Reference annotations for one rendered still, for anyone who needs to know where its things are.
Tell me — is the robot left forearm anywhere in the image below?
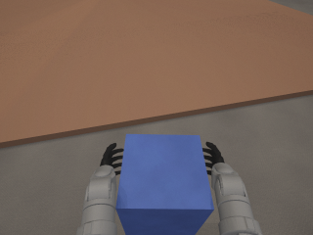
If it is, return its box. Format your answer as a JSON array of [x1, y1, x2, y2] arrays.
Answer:
[[75, 164, 117, 235]]

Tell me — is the robot left hand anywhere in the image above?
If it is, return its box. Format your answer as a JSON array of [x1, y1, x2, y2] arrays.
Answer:
[[100, 143, 124, 175]]

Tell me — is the robot right hand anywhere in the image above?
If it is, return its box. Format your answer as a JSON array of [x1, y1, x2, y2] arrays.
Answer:
[[202, 142, 225, 175]]

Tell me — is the robot right forearm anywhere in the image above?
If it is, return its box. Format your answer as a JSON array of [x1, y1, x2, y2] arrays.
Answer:
[[211, 163, 263, 235]]

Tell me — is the carton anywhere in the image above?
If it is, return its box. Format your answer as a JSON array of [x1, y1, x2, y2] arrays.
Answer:
[[115, 134, 214, 235]]

